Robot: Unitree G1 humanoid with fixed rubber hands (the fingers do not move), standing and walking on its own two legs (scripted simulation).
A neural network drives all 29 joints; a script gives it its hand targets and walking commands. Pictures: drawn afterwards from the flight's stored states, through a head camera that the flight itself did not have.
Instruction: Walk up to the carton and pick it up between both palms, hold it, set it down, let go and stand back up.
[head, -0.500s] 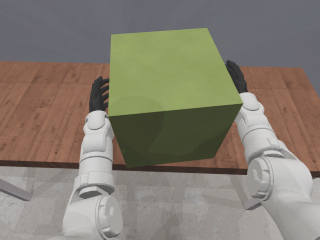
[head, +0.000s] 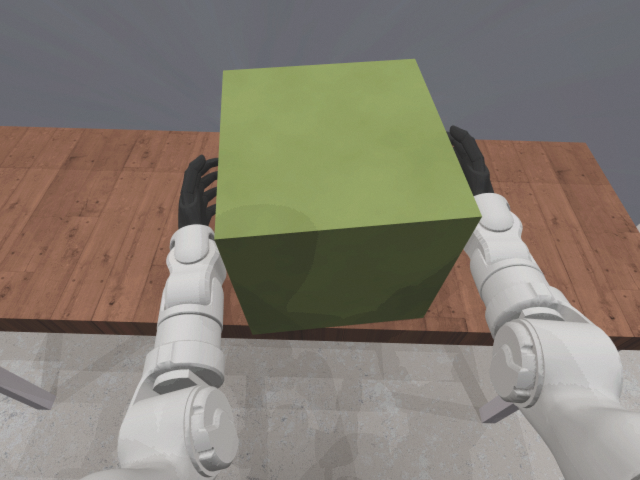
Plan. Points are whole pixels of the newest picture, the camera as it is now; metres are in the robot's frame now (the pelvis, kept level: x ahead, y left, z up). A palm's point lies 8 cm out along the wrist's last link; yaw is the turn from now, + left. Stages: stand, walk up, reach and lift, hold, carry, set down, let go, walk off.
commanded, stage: reach and lift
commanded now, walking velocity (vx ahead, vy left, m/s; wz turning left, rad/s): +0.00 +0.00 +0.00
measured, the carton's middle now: (330, 202) +0.46 +0.05 +0.07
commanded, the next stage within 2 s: none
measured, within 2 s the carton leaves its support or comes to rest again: neither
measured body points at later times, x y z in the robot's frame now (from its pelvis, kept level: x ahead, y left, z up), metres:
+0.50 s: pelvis +0.00 +0.01 +0.00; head +0.01 +0.02 +0.45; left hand +0.40 +0.22 +0.14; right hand +0.46 -0.13 +0.15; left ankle +0.03 +0.15 -0.75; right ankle -0.02 -0.11 -0.75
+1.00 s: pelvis +0.00 +0.01 +0.00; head -0.03 +0.03 +0.45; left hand +0.38 +0.22 +0.16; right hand +0.43 -0.13 +0.18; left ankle +0.03 +0.15 -0.75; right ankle -0.02 -0.11 -0.75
